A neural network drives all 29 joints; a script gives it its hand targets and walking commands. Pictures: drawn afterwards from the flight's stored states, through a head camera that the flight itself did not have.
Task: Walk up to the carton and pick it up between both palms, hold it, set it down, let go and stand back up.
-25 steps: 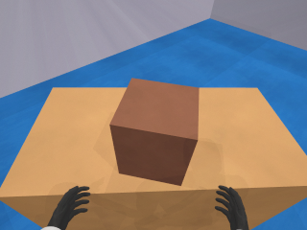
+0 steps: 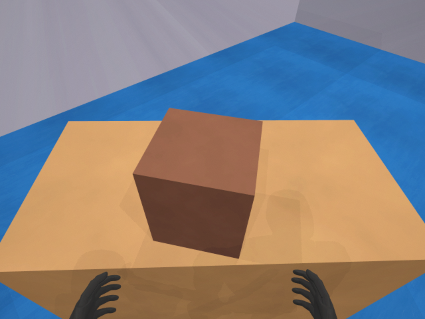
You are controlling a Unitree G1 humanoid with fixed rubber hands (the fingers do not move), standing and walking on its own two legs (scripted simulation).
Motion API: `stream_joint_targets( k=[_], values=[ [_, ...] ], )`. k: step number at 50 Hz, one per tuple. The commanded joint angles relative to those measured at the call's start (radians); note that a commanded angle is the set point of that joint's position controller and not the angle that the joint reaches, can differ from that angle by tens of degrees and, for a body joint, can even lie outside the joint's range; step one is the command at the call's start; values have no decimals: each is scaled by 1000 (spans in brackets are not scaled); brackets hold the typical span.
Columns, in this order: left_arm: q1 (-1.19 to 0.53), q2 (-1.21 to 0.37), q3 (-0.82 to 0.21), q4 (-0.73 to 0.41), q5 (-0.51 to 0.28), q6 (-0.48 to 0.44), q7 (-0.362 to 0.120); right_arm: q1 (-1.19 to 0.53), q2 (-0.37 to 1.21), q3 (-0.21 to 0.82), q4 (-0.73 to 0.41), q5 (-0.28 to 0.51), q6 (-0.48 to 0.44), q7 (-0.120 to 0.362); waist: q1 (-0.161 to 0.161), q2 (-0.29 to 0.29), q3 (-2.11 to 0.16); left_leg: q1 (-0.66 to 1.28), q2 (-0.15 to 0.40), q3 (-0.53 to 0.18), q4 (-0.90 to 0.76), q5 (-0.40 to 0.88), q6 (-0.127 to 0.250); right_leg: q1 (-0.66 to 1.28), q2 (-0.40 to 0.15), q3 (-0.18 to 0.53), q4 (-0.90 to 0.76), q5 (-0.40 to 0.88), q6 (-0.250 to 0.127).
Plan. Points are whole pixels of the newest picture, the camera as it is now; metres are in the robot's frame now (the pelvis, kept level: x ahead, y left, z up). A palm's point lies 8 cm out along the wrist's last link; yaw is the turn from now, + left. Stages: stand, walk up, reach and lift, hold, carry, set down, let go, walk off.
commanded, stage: set down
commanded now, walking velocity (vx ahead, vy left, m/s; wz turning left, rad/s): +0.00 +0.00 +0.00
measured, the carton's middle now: (204, 184) +0.40 +0.02 +0.01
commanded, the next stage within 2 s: let go in 0.24 s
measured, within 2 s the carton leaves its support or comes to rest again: neither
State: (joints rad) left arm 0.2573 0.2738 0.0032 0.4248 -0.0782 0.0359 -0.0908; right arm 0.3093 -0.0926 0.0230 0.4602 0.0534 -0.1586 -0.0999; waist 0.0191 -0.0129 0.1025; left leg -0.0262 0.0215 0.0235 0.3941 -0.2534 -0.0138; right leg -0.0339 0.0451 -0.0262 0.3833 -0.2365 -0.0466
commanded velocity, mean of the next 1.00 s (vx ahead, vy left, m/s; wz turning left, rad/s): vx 0.00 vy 0.00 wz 0.00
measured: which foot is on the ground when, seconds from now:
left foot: down 0.00-1.00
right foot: down 0.00-1.00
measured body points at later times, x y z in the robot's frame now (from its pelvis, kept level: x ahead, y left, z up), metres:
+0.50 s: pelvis -0.01 -0.01 +0.00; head +0.00 +0.01 +0.45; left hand +0.16 +0.23 -0.09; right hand +0.15 -0.22 -0.09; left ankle -0.02 +0.12 -0.74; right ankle -0.01 -0.09 -0.74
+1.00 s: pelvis +0.00 +0.00 +0.00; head -0.02 +0.00 +0.44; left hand +0.13 +0.25 -0.10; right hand +0.11 -0.25 -0.12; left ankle -0.02 +0.12 -0.74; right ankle -0.01 -0.09 -0.74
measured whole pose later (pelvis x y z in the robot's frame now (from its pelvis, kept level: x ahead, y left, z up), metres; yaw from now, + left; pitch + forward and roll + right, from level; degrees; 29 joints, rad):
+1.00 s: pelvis +0.00 +0.00 +0.00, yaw +0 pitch -3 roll +0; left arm 0.27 0.21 0.02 0.66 0.02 -0.03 0.00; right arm 0.26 -0.22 -0.03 0.76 -0.01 -0.04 -0.01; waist 0.01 0.02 0.00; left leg -0.15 0.03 0.02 0.49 -0.29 -0.01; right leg -0.15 0.04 -0.04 0.46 -0.27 -0.05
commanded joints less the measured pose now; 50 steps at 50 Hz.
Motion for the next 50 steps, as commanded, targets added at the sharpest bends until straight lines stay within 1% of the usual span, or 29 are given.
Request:
stream_joint_targets(
  k=[1, 2, 3, 4, 6, 7, 8, 10, 11, 12, 15, 17, 20, 21, 24, 26, 31, 32, 34, 37, 38, 39, 40, 41, 42, 43, 44, 46, 50],
  values=[
    [-79, 146, 74, -115, 18, -21, -1, -46, -78, -20, -91, -10, -49, 2, -3, 22, -53, 6, -18, 27, -46, 249, -21, -51, -82, 52, -90, 276, 55],
    [-81, 156, 77, -135, 6, -26, -5, -34, -61, -8, -127, -4, -54, -5, -8, 2, -61, -1, -24, 30, -45, 228, -16, -45, -95, 62, -92, 293, 64],
    [-82, 135, 72, -97, 25, -14, 1, -49, -82, -19, -66, -16, -51, 3, -6, 37, -52, 5, -17, 26, -52, 227, -22, -65, -84, 50, -86, 285, 57],
    [-89, 136, 71, -104, 20, -10, 1, -55, -81, -16, -82, -12, -52, 6, -10, 19, -58, 0, -20, 30, -48, 222, -21, -59, -85, 51, -89, 263, 58],
    [-94, 120, 67, -73, 35, 5, 12, -75, -104, -34, -30, -24, -47, 21, -8, 33, -51, 5, -14, 30, -51, 225, -23, -83, -72, 40, -92, 226, 48],
    [-107, 131, 70, -91, 27, 2, 13, -78, -95, -29, -56, -22, -50, 21, -9, 16, -59, -2, -18, 35, -47, 212, -17, -78, -77, 45, -94, 214, 48],
    [-106, 126, 71, -80, 32, 6, 15, -79, -95, -27, -39, -25, -47, 24, -7, 16, -46, 0, -18, 35, -50, 207, -16, -90, -80, 46, -95, 220, 49],
    [-130, 141, 79, -88, 26, 2, 15, -82, -83, -21, -58, -24, -49, 22, -5, 13, -59, -12, -22, 41, -45, 186, -12, -87, -90, 54, -95, 216, 52],
    [-138, 131, 77, -75, 35, 7, 21, -93, -90, -25, -24, -28, -47, 26, -5, 35, -64, -11, -21, 38, -47, 179, -15, -100, -92, 54, -93, 210, 51],
    [-148, 134, 81, -72, 40, 9, 25, -105, -88, -25, -20, -30, -47, 30, -1, 38, -72, -19, -21, 43, -47, 168, -12, -92, -90, 53, -92, 184, 47],
    [-138, 107, 72, -49, 58, 26, 44, -121, -108, -36, 27, -37, -42, 50, -1, 57, -70, -9, -13, 41, -45, 192, -16, -109, -76, 40, -89, 163, 32],
    [-140, 103, 72, -47, 58, 33, 47, -124, -120, -44, 44, -41, -43, 55, -12, 42, -97, 3, -13, 42, -37, 198, -13, -114, -75, 41, -91, 168, 34],
    [-139, 88, 66, -35, 73, 47, 59, -140, -135, -54, 86, -46, -44, 68, -15, 54, -93, 13, -11, 41, -33, 227, -19, -118, -61, 30, -84, 179, 27],
    [-138, 88, 66, -38, 73, 49, 60, -141, -137, -54, 85, -46, -44, 70, -13, 46, -91, 11, -13, 41, -31, 238, -18, -114, -61, 29, -86, 188, 28],
    [-150, 73, 60, -34, 82, 55, 76, -168, -162, -71, 119, -56, -49, 88, -11, 53, -112, 10, -12, 39, -29, 250, -22, -115, -51, 21, -82, 179, 24],
    [-149, 60, 49, -22, 76, 56, 84, -175, -165, -77, 130, -60, -51, 98, -15, 38, -110, 9, -7, 38, -33, 235, -17, -125, -48, 22, -86, 161, 22],
    [-149, 54, 44, -19, 78, 50, 102, -191, -187, -90, 154, -72, -68, 114, -17, 11, -143, 7, -9, 37, -25, 251, -9, -114, -45, 26, -70, 218, 29],
    [-164, 53, 26, -65, 73, 42, 116, -204, -204, -107, 147, -85, -76, 121, -25, 11, -145, 7, 4, 37, -27, 224, -1, -133, -47, 23, -62, 215, 28],
    [-165, 50, 25, -46, 70, 43, 124, -198, -196, -99, 157, -84, -78, 125, -26, -11, -129, -12, 0, 39, -31, 198, 6, -128, -54, 34, -64, 218, 30],
    [-152, 54, 37, -21, 74, 50, 120, -187, -189, -86, 163, -78, -75, 122, -22, -27, -122, -31, -15, 39, -31, 184, 10, -99, -66, 49, -62, 276, 42],
    [-81, 63, 47, -42, 114, 10, 149, -177, -181, -66, 61, -32, -60, 146, -66, 20, -162, -30, -19, -9, -37, 187, 14, -95, -60, 57, -60, 290, 43],
    [0, 93, 70, 100, 113, -38, 128, -101, -242, -92, 228, -51, 24, 101, 39, 151, -174, -176, 84, -73, 19, 308, 40, -47, -149, 102, 22, 327, 12],
    [45, 99, 71, 116, 101, -48, 112, -83, -241, -90, 211, -59, 60, 90, 18, 139, -171, -163, 85, -78, 13, 234, 43, -48, -156, 122, 6, 275, 10],
    [23, 98, 72, 121, 95, -57, 105, -96, -239, -90, 203, -64, 76, 90, 13, 118, -152, -139, 88, -82, 11, 221, 45, -83, -156, 129, 0, 269, 10],
    [6, 105, 73, 110, 99, -70, 103, -92, -250, -92, 195, -68, 85, 88, 4, 93, -186, -105, 100, -88, 24, 279, 52, -73, -163, 131, 10, 319, 8],
    [-5, 104, 72, 105, 101, -85, 100, -82, -249, -88, 194, -69, 91, 86, -4, 68, -212, -92, 106, -89, 32, 299, 52, -71, -166, 131, 18, 350, 5],
    [-13, 92, 71, 109, 102, -95, 95, -72, -250, -88, 195, -68, 94, 86, -10, 49, -202, -101, 104, -89, 31, 273, 49, -86, -161, 127, 12, 331, 6],
    [-15, 73, 66, 126, 97, -99, 93, -69, -253, -89, 209, -64, 100, 87, -12, 30, -147, -125, 102, -92, 23, 225, 44, -122, -155, 125, -5, 300, 9],
    [-7, 76, 63, 144, 92, -101, 93, -62, -263, -88, 227, -70, 107, 92, -18, 2, -66, -141, 103, -103, 13, 209, 42, -180, -155, 122, -20, 287, 9]
  ],
)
